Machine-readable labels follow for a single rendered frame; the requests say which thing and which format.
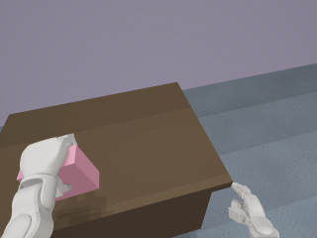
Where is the robot right hand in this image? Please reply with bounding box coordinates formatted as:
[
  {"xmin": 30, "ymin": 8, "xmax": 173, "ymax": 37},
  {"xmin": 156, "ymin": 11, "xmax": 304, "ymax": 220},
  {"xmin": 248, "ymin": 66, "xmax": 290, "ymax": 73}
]
[{"xmin": 228, "ymin": 182, "xmax": 265, "ymax": 227}]

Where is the robot left hand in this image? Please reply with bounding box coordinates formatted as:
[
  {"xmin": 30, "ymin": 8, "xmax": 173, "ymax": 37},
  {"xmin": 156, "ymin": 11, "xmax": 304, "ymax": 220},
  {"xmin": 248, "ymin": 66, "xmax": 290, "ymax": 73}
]
[{"xmin": 20, "ymin": 133, "xmax": 77, "ymax": 198}]

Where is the table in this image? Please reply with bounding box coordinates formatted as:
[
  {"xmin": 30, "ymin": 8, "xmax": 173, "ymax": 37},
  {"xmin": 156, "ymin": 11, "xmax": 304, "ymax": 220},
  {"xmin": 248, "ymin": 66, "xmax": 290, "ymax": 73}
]
[{"xmin": 0, "ymin": 82, "xmax": 233, "ymax": 238}]

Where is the sponge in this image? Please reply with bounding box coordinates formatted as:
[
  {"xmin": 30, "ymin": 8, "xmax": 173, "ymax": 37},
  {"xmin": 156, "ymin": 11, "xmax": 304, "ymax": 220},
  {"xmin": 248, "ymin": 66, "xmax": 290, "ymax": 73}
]
[{"xmin": 17, "ymin": 145, "xmax": 99, "ymax": 201}]

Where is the robot right forearm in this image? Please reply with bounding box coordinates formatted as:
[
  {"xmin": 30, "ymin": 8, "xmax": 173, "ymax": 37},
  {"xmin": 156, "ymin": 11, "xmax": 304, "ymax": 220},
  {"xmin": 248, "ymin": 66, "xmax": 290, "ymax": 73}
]
[{"xmin": 248, "ymin": 215, "xmax": 279, "ymax": 238}]

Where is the robot left forearm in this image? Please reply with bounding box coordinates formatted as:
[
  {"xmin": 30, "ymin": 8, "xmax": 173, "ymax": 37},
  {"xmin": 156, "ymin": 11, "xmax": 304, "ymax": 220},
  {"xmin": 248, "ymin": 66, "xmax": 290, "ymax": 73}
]
[{"xmin": 1, "ymin": 174, "xmax": 57, "ymax": 238}]

